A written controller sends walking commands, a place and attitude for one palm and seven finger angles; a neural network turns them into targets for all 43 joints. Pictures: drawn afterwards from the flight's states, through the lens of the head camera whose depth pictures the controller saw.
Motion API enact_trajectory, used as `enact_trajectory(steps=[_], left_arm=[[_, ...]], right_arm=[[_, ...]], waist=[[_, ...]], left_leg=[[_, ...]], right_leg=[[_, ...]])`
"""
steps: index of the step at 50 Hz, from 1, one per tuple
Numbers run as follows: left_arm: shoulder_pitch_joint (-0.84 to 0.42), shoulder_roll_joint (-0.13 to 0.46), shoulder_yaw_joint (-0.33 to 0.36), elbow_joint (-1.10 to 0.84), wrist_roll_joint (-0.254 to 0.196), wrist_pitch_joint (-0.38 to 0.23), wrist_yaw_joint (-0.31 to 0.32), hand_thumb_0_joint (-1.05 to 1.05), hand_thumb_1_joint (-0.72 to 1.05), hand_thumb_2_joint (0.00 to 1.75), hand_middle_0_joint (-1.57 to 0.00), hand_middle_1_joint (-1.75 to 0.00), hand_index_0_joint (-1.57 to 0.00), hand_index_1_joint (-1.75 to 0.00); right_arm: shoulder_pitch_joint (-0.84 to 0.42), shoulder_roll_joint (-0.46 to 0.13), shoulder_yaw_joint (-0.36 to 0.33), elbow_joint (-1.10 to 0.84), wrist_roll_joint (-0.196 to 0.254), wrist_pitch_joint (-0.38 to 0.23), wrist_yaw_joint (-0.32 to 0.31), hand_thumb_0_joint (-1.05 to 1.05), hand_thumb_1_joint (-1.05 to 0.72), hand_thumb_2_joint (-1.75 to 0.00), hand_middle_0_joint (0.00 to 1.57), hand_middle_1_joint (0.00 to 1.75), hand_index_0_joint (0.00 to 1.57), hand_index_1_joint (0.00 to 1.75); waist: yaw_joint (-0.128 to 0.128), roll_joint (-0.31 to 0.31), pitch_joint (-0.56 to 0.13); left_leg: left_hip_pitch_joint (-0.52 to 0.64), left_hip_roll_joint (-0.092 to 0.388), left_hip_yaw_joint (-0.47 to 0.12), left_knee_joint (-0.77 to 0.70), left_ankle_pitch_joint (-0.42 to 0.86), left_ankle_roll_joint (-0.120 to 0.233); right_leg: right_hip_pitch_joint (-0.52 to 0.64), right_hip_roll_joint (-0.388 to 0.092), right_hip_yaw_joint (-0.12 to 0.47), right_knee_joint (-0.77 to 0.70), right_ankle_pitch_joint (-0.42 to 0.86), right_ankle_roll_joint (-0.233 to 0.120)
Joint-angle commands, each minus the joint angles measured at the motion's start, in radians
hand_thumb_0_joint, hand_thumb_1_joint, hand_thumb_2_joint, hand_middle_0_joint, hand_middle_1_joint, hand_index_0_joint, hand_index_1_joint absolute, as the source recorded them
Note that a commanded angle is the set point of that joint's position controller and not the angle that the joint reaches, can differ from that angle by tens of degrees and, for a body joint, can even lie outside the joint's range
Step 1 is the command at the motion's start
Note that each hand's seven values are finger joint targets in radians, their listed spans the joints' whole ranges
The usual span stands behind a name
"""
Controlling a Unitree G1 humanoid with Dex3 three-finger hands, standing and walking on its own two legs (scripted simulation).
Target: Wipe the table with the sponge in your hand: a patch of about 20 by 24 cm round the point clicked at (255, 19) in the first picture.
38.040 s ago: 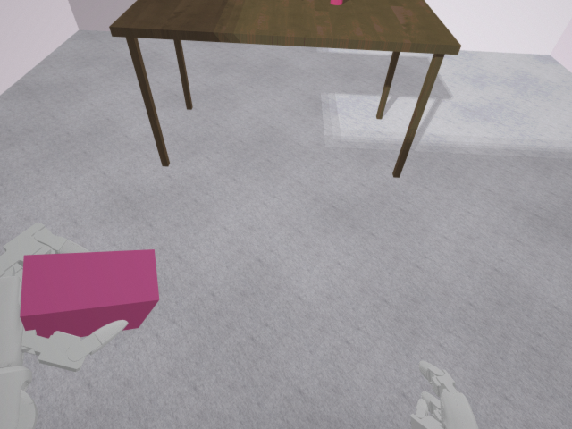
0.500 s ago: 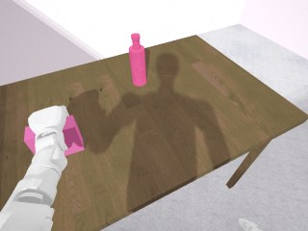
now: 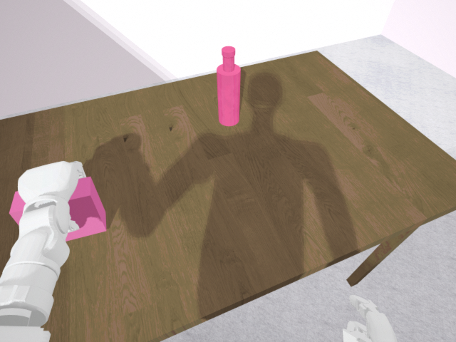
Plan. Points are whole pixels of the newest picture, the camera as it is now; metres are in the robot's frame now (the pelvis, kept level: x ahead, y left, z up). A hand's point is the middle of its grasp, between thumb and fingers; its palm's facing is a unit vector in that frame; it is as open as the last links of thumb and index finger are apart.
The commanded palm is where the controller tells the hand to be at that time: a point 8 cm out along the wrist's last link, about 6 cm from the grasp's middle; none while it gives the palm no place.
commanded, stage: wipe back along the first lane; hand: left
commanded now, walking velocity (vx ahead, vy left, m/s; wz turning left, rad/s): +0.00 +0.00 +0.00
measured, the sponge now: (67, 218) +0.31 +0.36 +0.00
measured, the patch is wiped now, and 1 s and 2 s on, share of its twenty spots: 0.90 0.90 0.90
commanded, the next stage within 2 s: lift the sponge slowly off the table in 1.62 s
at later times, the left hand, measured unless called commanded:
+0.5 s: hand (63, 223) +0.29 +0.33 +0.04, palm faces -0.04 -0.06 -1.00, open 9.8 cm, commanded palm +0.25 +0.32 +0.08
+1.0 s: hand (74, 245) +0.25 +0.29 +0.04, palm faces -0.01 -0.07 -1.00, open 9.8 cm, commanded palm +0.21 +0.28 +0.08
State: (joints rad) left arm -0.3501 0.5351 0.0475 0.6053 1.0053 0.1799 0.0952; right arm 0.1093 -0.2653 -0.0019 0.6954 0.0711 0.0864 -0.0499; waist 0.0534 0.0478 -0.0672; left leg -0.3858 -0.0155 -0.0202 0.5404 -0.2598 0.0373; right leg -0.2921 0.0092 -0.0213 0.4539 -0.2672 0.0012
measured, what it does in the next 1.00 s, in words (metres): stands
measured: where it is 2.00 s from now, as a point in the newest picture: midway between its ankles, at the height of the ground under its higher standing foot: outside the picture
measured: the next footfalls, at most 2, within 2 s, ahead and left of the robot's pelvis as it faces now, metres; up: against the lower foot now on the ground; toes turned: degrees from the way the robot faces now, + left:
none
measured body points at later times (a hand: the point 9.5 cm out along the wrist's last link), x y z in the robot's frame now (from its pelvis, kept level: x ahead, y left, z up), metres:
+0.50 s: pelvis -0.01 +0.00 +0.00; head +0.00 -0.01 +0.45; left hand +0.28 +0.33 +0.09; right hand +0.19 -0.23 -0.10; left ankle +0.00 +0.09 -0.74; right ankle -0.03 -0.13 -0.74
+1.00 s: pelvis +0.00 -0.01 +0.00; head -0.01 -0.04 +0.45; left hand +0.24 +0.29 +0.09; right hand +0.22 -0.23 -0.09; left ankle +0.00 +0.09 -0.74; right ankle -0.03 -0.13 -0.74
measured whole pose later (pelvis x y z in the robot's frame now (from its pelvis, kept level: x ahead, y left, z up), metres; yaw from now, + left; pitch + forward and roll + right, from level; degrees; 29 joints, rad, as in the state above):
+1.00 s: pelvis +0.00 -0.01 +0.00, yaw -1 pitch +2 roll -1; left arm 0.05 0.41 -0.03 0.17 0.96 0.34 0.16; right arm 0.07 -0.26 0.01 0.67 0.06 0.07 -0.03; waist 0.10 0.08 -0.08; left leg -0.31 -0.01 -0.01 0.54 -0.27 0.02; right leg -0.23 0.02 -0.01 0.49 -0.29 -0.01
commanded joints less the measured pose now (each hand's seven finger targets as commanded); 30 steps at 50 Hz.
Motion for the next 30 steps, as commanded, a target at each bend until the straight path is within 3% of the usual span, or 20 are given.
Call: enact_trajectory(steps=[1, 3, 5, 7, 8, 11, 13, 14, 15, 17, 19, 20, 24, 25, 28, 30], left_arm=[[-0.244, 0.286, 0.099, -0.200, 0.024, 0.012, 0.044, 0.00, 0.10, 1.30, -1.20, -1.60, -1.20, -1.60], [-0.160, 0.265, 0.106, -0.232, -0.001, 0.016, 0.043, 0.00, 0.10, 1.30, -1.20, -1.60, -1.20, -1.60], [-0.133, 0.202, 0.053, -0.247, -0.008, 0.028, 0.039, 0.00, 0.10, 1.30, -1.20, -1.60, -1.20, -1.60], [-0.102, 0.204, 0.060, -0.232, -0.015, 0.045, 0.040, 0.00, 0.10, 1.30, -1.20, -1.60, -1.20, -1.60], [-0.135, 0.216, 0.064, -0.269, -0.022, 0.042, 0.040, 0.00, 0.10, 1.30, -1.20, -1.60, -1.20, -1.60], [-0.081, 0.178, 0.035, -0.286, -0.007, 0.062, 0.043, 0.00, 0.10, 1.30, -1.20, -1.60, -1.20, -1.60], [-0.127, 0.177, 0.025, -0.330, -0.009, 0.063, 0.046, 0.00, 0.10, 1.30, -1.20, -1.60, -1.20, -1.60], [-0.080, 0.156, 0.014, -0.322, -0.006, 0.071, 0.049, 0.00, 0.10, 1.30, -1.20, -1.60, -1.20, -1.60], [-0.073, 0.139, -0.001, -0.292, -0.004, 0.080, 0.049, 0.00, 0.10, 1.30, -1.20, -1.60, -1.20, -1.60], [-0.055, 0.145, 0.011, -0.265, -0.010, 0.092, 0.048, 0.00, 0.10, 1.30, -1.20, -1.60, -1.20, -1.60], [-0.060, 0.165, 0.026, -0.284, -0.012, 0.094, 0.050, 0.00, 0.10, 1.30, -1.20, -1.60, -1.20, -1.60], [-0.047, 0.126, -0.005, -0.284, -0.010, 0.098, 0.050, 0.00, 0.10, 1.30, -1.20, -1.60, -1.20, -1.60], [-0.028, 0.116, -0.014, -0.302, 0.000, 0.107, 0.050, 0.00, 0.10, 1.30, -1.20, -1.60, -1.20, -1.60], [-0.006, 0.080, -0.043, -0.283, 0.003, 0.115, 0.048, 0.00, 0.10, 1.30, -1.20, -1.60, -1.20, -1.60], [-0.032, 0.083, -0.040, -0.315, -0.004, 0.117, 0.046, 0.00, 0.10, 1.30, -1.20, -1.60, -1.20, -1.60], [0.014, 0.027, -0.083, -0.322, -0.003, 0.127, 0.047, 0.00, 0.10, 1.30, -1.20, -1.60, -1.20, -1.60]], right_arm=[[-0.058, -0.153, -0.058, -0.129, -0.007, -0.034, -0.002, 0.00, -0.90, -0.90, 0.20, 0.30, 0.20, 0.30], [-0.066, -0.154, -0.062, -0.140, -0.006, -0.039, 0.005, 0.00, -0.90, -0.90, 0.20, 0.30, 0.20, 0.30], [-0.074, -0.150, -0.058, -0.145, -0.005, -0.038, 0.008, 0.00, -0.90, -0.90, 0.20, 0.30, 0.20, 0.30], [-0.081, -0.155, -0.058, -0.141, -0.003, -0.037, 0.010, 0.00, -0.90, -0.90, 0.20, 0.30, 0.20, 0.30], [-0.089, -0.157, -0.056, -0.141, -0.001, -0.040, 0.007, 0.00, -0.90, -0.90, 0.20, 0.30, 0.20, 0.30], [-0.100, -0.148, -0.055, -0.147, -0.003, -0.043, 0.009, 0.00, -0.90, -0.90, 0.20, 0.30, 0.20, 0.30], [-0.109, -0.149, -0.052, -0.146, -0.002, -0.047, 0.006, 0.00, -0.90, -0.90, 0.20, 0.30, 0.20, 0.30], [-0.105, -0.144, -0.054, -0.154, -0.003, -0.050, 0.007, 0.00, -0.90, -0.90, 0.20, 0.30, 0.20, 0.30], [-0.111, -0.141, -0.049, -0.146, -0.002, -0.048, 0.006, 0.00, -0.90, -0.90, 0.20, 0.30, 0.20, 0.30], [-0.115, -0.146, -0.045, -0.142, -0.002, -0.044, 0.005, 0.00, -0.90, -0.90, 0.20, 0.30, 0.20, 0.30], [-0.120, -0.148, -0.044, -0.149, -0.001, -0.044, 0.001, 0.00, -0.90, -0.90, 0.20, 0.30, 0.20, 0.30], [-0.131, -0.139, -0.041, -0.152, -0.001, -0.046, 0.001, 0.00, -0.90, -0.90, 0.20, 0.30, 0.20, 0.30], [-0.139, -0.139, -0.040, -0.158, -0.003, -0.045, 0.004, 0.00, -0.90, -0.90, 0.20, 0.30, 0.20, 0.30], [-0.146, -0.133, -0.037, -0.159, -0.002, -0.045, 0.005, 0.00, -0.90, -0.90, 0.20, 0.30, 0.20, 0.30], [-0.155, -0.137, -0.037, -0.163, -0.002, -0.046, 0.006, 0.00, -0.90, -0.90, 0.20, 0.30, 0.20, 0.30], [-0.164, -0.127, -0.034, -0.173, -0.001, -0.050, 0.007, 0.00, -0.90, -0.90, 0.20, 0.30, 0.20, 0.30]], waist=[[0.002, 0.036, -0.323], [0.014, 0.033, -0.333], [0.005, 0.023, -0.310], [0.003, -0.007, -0.259], [-0.003, 0.008, -0.253], [0.010, 0.022, -0.251], [0.001, 0.035, -0.247], [0.011, 0.049, -0.247], [0.004, 0.025, -0.221], [0.007, -0.019, -0.196], [0.013, 0.000, -0.213], [0.013, 0.006, -0.201], [0.016, 0.020, -0.194], [0.016, 0.010, -0.174], [0.011, 0.000, -0.175], [0.017, -0.004, -0.178]], left_leg=[[0.242, 0.011, -0.043, -0.028, 0.426, 0.008], [0.250, 0.015, -0.045, -0.027, 0.456, 0.007], [0.245, 0.017, -0.049, -0.026, 0.443, 0.007], [0.215, 0.017, -0.053, -0.036, 0.375, 0.009], [0.221, 0.019, -0.053, -0.045, 0.357, 0.009], [0.223, 0.015, -0.062, -0.050, 0.342, 0.008], [0.236, 0.022, -0.072, -0.060, 0.316, 0.004], [0.232, 0.016, -0.069, -0.060, 0.298, 0.009], [0.219, 0.017, -0.071, -0.064, 0.267, 0.007], [0.192, 0.014, -0.068, -0.070, 0.232, 0.008], [0.189, 0.007, -0.066, -0.075, 0.216, 0.009], [0.191, 0.007, -0.062, -0.075, 0.212, 0.008], [0.188, 0.007, -0.067, -0.077, 0.196, 0.007], [0.183, 0.006, -0.066, -0.077, 0.185, 0.006], [0.182, 0.009, -0.066, -0.082, 0.165, 0.005], [0.188, 0.006, -0.070, -0.075, 0.174, 0.007]], right_leg=[[0.049, 0.019, 0.000, -0.013, 0.362, -0.078], [0.069, 0.019, 0.003, -0.012, 0.388, -0.078], [0.046, 0.020, -0.002, -0.014, 0.365, -0.073], [0.029, 0.022, -0.003, -0.025, 0.313, -0.072], [0.031, 0.022, -0.001, -0.028, 0.298, -0.075], [0.026, 0.023, -0.008, -0.026, 0.256, -0.077], [0.015, 0.026, -0.005, -0.027, 0.222, -0.080], [0.016, 0.028, -0.009, -0.029, 0.200, -0.079], [0.001, 0.028, -0.008, -0.032, 0.181, -0.079], [0.004, 0.028, -0.003, -0.039, 0.170, -0.079], [0.024, 0.029, -0.001, -0.038, 0.156, -0.079], [0.017, 0.025, -0.001, -0.038, 0.155, -0.079], [0.012, 0.031, -0.003, -0.033, 0.136, -0.081], [0.000, 0.030, 0.001, -0.036, 0.127, -0.081], [0.005, 0.030, 0.002, -0.034, 0.122, -0.082], [0.000, 0.032, 0.002, -0.030, 0.122, -0.082]])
